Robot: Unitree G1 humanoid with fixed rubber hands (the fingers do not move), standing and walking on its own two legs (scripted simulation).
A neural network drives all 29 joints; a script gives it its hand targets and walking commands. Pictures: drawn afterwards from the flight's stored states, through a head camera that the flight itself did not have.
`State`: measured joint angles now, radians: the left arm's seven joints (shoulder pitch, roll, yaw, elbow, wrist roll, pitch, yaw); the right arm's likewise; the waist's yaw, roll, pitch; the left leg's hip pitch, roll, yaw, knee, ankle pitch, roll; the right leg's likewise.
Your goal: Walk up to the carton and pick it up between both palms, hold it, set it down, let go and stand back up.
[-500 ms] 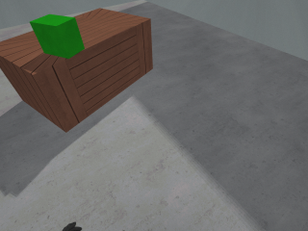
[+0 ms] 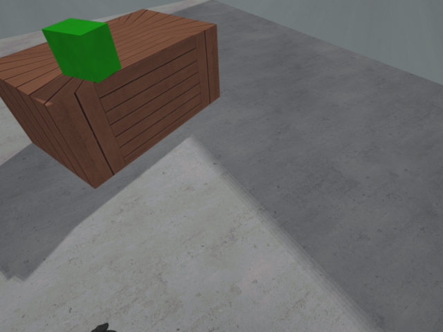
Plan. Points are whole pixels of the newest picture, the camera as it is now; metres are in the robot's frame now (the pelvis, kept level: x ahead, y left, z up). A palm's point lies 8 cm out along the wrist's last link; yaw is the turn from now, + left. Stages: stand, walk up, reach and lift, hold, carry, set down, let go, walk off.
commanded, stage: stand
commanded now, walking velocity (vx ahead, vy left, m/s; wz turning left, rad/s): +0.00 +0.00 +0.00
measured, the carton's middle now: (84, 50) +1.43 +0.75 -0.05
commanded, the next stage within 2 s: walk up in 1.80 s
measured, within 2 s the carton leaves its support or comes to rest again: neither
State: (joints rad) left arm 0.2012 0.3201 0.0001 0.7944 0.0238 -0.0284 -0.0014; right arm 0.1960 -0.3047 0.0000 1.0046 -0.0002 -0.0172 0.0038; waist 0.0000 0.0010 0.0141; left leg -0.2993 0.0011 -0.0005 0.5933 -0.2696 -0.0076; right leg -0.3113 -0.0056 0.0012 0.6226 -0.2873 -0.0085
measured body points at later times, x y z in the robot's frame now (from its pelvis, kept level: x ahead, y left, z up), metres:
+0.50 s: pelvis +0.00 +0.00 +0.00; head +0.00 -0.01 +0.45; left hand +0.12 +0.28 -0.10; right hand +0.07 -0.28 -0.14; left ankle +0.03 +0.13 -0.73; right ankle +0.03 -0.11 -0.73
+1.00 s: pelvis +0.00 +0.00 +0.00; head +0.00 -0.01 +0.45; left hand +0.11 +0.28 -0.10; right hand +0.06 -0.28 -0.14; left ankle +0.03 +0.13 -0.73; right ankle +0.03 -0.11 -0.73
